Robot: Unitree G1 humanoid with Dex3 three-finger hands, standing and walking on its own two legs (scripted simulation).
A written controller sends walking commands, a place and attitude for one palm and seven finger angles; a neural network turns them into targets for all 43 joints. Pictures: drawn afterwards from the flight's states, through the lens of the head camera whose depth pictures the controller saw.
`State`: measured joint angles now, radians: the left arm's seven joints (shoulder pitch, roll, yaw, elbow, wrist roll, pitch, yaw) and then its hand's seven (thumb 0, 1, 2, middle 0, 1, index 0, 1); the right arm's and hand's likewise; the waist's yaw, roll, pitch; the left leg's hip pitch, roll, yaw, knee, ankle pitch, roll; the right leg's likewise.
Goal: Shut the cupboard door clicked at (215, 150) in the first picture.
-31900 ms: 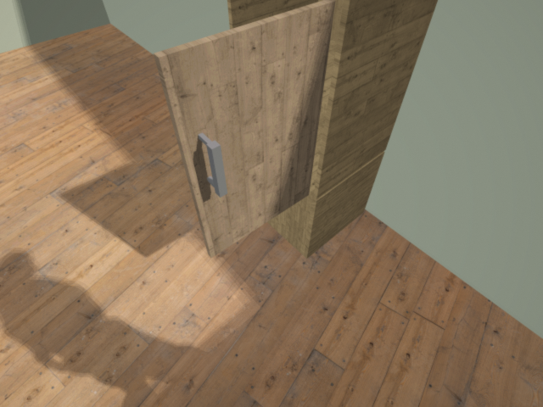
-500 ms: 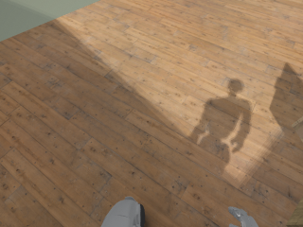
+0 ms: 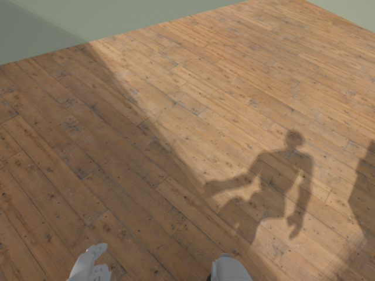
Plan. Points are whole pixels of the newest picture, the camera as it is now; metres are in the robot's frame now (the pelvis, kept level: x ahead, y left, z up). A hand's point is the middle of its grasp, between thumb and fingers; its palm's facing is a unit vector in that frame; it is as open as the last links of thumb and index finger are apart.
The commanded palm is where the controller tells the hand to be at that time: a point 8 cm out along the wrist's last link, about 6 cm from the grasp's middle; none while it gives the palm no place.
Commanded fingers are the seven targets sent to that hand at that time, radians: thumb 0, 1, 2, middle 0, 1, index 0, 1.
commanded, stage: turn to face it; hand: left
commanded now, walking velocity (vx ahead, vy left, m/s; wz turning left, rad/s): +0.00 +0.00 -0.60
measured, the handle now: out of the picture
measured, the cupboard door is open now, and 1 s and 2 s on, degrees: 57 57 57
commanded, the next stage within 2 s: none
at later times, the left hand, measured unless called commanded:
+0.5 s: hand (121, 257) +0.20 +0.16 -0.17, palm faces -0.17 -0.96 -0.24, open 7.4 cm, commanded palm none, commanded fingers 0.00 0.90 0.90 -0.20 -0.30 -0.20 -0.30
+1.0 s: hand (147, 188) +0.38 +0.12 -0.16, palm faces -0.55 -0.81 -0.23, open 7.4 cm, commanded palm none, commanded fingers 0.00 0.90 0.90 -0.20 -0.30 -0.20 -0.30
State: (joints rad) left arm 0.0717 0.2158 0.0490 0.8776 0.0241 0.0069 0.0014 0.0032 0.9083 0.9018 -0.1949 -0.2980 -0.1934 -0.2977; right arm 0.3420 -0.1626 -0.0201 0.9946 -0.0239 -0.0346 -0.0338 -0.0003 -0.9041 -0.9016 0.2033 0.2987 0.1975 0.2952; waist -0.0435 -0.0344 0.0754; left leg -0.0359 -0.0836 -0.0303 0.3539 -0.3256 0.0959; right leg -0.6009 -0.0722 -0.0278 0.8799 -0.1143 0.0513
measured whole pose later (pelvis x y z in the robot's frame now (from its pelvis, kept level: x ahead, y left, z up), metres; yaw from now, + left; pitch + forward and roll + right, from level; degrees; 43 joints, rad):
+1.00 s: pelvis +0.16 +0.00 +0.00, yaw -34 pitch +0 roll -2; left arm 0.14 0.28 0.08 0.86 0.02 0.08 -0.04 0.01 0.91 0.90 -0.19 -0.30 -0.19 -0.30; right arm 0.25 -0.23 -0.03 0.89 -0.03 0.02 -0.03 0.00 -0.90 -0.90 0.20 0.30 0.20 0.30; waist -0.02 0.00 0.09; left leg -0.17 0.15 0.23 0.55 -0.36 -0.02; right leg -0.39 -0.04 -0.06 0.81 -0.40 0.04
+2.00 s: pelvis +0.17 -0.02 -0.01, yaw -68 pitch +0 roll +0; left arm 0.17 0.20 0.05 0.88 0.02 0.03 -0.01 0.00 0.91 0.90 -0.20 -0.30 -0.20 -0.30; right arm 0.22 -0.28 -0.06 0.93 -0.02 0.08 -0.02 0.00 -0.91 -0.90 0.20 0.30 0.19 0.29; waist -0.02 0.07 0.08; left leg -0.46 0.11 0.08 1.10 -0.49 -0.08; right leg -0.29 0.00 -0.04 0.59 -0.30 -0.03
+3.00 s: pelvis +0.18 -0.10 -0.01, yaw -88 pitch +1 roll -2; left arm 0.30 0.18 0.05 1.03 0.03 0.01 -0.01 0.01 0.90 0.90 -0.20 -0.30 -0.20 -0.30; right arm 0.24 -0.21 -0.05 0.97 -0.03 0.01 -0.01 0.00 -0.91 -0.90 0.20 0.30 0.19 0.29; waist -0.02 -0.01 0.02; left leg -0.43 0.09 0.10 0.72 -0.34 -0.05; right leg -0.09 0.04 -0.03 0.42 -0.35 -0.03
